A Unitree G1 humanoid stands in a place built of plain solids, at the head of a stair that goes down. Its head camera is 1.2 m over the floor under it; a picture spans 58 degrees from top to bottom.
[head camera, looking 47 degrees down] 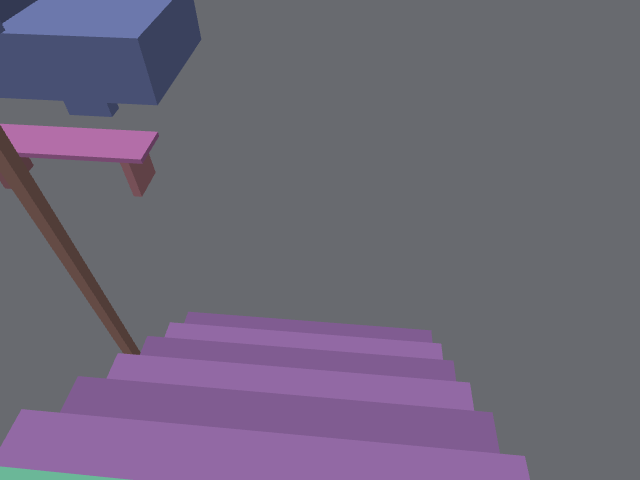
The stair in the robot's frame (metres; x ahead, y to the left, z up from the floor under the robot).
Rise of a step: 0.20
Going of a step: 0.21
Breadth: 1.60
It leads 5 degrees to the right of straight ahead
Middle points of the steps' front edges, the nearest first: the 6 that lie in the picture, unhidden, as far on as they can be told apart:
0.49 0.17 -0.20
0.70 0.16 -0.41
0.91 0.14 -0.61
1.12 0.12 -0.82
1.33 0.10 -1.02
1.54 0.08 -1.23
